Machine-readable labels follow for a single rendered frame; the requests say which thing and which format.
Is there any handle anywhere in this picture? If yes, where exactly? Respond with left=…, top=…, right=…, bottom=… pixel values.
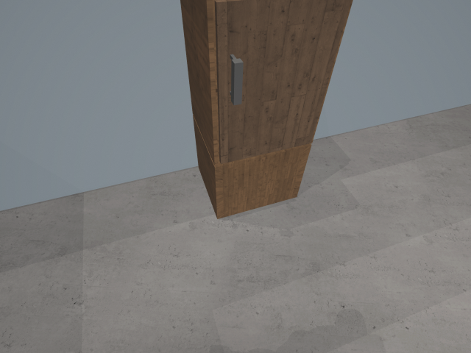
left=230, top=54, right=244, bottom=105

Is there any cupboard door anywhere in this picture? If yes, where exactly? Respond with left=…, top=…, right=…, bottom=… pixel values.
left=215, top=0, right=351, bottom=164

